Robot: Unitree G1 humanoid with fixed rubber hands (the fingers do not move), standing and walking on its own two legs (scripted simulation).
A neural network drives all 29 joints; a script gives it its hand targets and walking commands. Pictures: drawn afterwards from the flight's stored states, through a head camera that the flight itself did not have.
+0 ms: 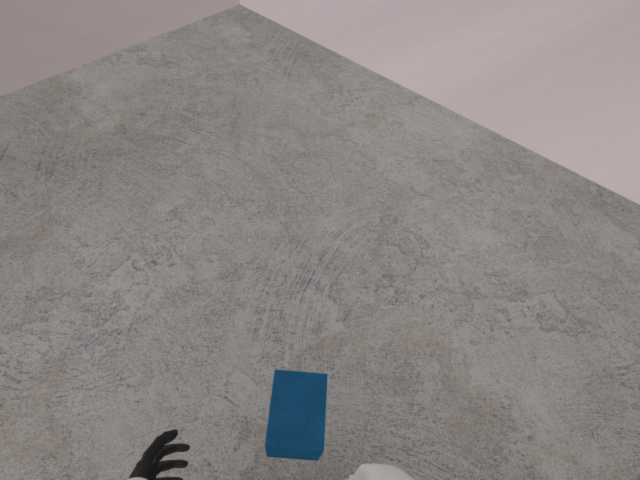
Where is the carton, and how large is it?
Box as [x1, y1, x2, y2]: [265, 370, 327, 460]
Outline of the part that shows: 275,370 265,441 267,456 317,460 323,450 327,374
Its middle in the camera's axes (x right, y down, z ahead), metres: -0.06 +0.49 +1.07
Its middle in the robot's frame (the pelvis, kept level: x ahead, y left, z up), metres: +0.32 +0.01 -0.69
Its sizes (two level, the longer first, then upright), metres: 0.185 0.144 0.186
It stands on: the floor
